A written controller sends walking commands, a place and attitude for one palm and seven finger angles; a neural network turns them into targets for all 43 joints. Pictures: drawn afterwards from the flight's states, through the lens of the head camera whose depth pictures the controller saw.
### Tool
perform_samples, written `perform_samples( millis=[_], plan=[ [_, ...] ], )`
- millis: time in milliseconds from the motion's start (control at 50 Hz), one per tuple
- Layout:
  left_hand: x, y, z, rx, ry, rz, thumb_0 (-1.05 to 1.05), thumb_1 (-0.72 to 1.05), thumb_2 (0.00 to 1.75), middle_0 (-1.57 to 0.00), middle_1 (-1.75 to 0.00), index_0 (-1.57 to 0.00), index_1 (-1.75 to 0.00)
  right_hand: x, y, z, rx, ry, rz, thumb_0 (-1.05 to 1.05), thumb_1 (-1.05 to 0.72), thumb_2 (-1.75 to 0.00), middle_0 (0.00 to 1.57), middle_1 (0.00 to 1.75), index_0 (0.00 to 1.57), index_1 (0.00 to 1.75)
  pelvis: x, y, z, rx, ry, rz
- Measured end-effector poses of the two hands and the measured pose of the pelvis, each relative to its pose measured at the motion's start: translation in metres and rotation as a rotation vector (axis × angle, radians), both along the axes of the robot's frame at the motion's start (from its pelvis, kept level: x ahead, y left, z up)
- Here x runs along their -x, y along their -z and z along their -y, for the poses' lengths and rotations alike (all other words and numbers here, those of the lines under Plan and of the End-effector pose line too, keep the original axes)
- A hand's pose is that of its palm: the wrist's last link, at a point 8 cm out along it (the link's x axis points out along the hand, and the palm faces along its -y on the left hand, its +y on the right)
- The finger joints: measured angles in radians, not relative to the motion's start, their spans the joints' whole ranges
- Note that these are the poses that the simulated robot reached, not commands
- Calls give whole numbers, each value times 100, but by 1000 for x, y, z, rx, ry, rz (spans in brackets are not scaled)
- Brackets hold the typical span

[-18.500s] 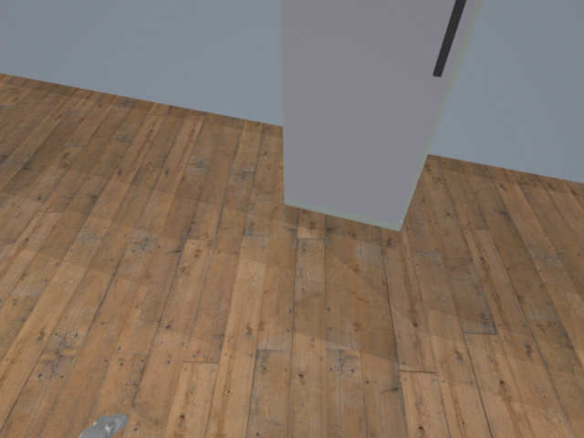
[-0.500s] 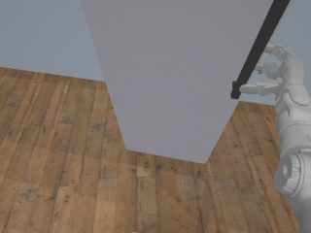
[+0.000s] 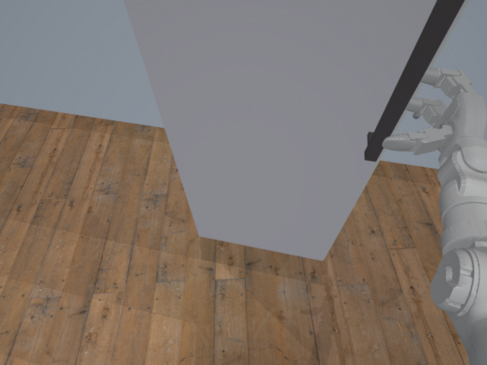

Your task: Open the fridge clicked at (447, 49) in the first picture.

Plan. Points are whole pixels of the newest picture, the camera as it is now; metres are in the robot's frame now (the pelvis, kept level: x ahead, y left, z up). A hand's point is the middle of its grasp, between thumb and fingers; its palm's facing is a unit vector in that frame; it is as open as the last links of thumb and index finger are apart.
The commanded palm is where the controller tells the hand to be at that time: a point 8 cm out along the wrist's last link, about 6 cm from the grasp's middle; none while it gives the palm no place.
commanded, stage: slide the fingers in behind the handle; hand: right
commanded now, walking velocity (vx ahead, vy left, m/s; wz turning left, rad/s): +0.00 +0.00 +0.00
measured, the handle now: (401, 85) +0.54 -0.16 +0.17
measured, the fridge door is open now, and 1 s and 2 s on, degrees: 0 0 0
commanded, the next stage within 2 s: grip the handle and tug to test in 1.66 s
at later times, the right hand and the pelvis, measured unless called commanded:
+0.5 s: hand (404, 126) +0.47 -0.16 +0.15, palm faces +0.07 +1.00 -0.01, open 14.1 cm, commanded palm +0.45 -0.20 +0.16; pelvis -0.01 +0.00 +0.00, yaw -1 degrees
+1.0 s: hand (390, 119) +0.48 -0.14 +0.16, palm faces +0.06 +1.00 +0.00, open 14.0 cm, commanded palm +0.45 -0.19 +0.16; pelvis +0.00 +0.01 +0.00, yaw +0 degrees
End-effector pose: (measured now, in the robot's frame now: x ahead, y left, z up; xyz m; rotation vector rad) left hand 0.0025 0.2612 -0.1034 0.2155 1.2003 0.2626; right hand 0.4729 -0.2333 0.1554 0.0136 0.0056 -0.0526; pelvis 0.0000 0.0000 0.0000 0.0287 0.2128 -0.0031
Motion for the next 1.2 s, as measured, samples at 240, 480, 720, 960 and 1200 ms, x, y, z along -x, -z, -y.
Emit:
perform_samples(
  millis=[240,480,720,960,1200],
  plan=[
    [-34,0,7,24,44,89,0,90,89,-20,-30,-20,-30,22,3,-15,5,-15,-5,-1,50,-30,30,120,30,120,0,-2,3,1,10,38],
    [-38,2,6,27,75,119,0,90,89,-20,-30,-20,-30,26,1,-20,23,23,-10,-1,50,-30,27,119,27,119,10,-2,-2,7,20,50],
    [-9,2,-5,7,48,51,0,90,89,-20,-30,-20,-30,18,-2,-31,11,-11,0,-1,50,-30,28,120,28,120,11,-1,-6,7,23,37],
    [-1,1,-5,21,0,54,0,90,89,-20,-30,-20,-30,14,0,-41,13,7,21,-1,50,-30,30,120,30,120,6,-3,-7,11,-7,32],
    [-29,1,2,39,35,97,0,90,89,-20,-30,-20,-30,20,-4,-43,5,13,0,-1,50,-30,24,118,25,118,2,-5,-5,9,8,51]
  ],
)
